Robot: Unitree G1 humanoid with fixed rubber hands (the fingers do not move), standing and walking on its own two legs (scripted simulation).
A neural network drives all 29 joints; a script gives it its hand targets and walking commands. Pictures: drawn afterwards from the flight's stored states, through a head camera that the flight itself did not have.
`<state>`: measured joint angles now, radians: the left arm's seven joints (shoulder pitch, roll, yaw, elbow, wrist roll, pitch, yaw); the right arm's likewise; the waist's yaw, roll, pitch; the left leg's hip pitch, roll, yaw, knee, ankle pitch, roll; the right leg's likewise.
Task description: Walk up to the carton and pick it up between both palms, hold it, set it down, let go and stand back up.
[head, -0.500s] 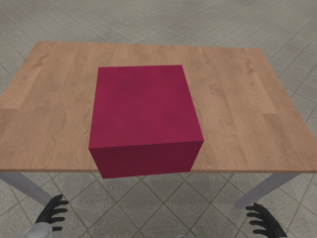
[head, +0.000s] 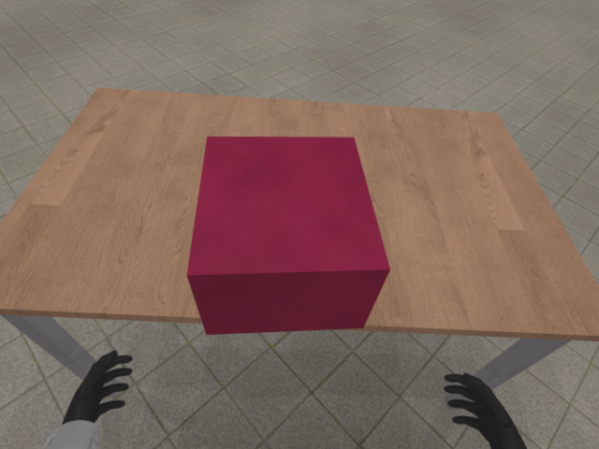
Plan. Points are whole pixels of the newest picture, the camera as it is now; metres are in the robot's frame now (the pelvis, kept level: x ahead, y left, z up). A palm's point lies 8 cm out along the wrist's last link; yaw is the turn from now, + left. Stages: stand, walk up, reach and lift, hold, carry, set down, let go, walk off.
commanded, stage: reach and lift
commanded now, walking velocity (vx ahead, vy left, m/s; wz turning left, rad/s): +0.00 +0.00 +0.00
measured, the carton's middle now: (283, 230) +0.47 +0.04 -0.03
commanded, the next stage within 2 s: none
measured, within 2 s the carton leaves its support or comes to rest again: neither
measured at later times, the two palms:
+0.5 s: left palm (103, 381) +0.20 +0.25 -0.01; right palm (490, 391) +0.21 -0.23 -0.01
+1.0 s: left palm (111, 356) +0.23 +0.25 +0.01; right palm (484, 362) +0.24 -0.22 +0.01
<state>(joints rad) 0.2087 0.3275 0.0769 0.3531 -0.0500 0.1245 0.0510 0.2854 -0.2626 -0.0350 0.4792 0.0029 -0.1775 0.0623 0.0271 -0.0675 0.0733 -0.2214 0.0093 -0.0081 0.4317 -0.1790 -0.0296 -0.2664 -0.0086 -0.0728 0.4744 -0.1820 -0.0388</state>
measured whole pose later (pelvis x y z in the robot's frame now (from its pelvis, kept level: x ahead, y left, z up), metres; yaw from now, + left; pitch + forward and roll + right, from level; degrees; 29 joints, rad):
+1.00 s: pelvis +0.03 +0.00 +0.00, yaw +0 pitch +1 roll +1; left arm 0.24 0.29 -0.01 0.17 -0.23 -0.07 0.12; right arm 0.27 -0.26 -0.03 0.21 0.20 -0.13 0.07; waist 0.03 -0.04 0.01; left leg -0.21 0.00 -0.01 0.38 -0.19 -0.02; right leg -0.26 -0.01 -0.07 0.44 -0.20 -0.04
